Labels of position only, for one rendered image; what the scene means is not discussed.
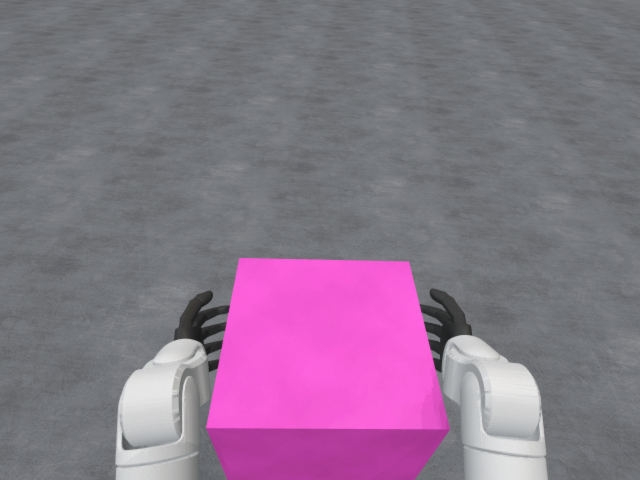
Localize left robot hand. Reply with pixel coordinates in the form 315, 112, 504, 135
174, 291, 230, 372

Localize right robot hand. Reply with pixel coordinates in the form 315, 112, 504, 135
420, 288, 472, 373

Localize carton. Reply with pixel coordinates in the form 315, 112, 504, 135
206, 258, 450, 480

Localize robot left forearm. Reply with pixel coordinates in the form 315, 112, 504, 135
115, 339, 211, 480

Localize robot right forearm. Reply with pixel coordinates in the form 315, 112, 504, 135
442, 335, 548, 480

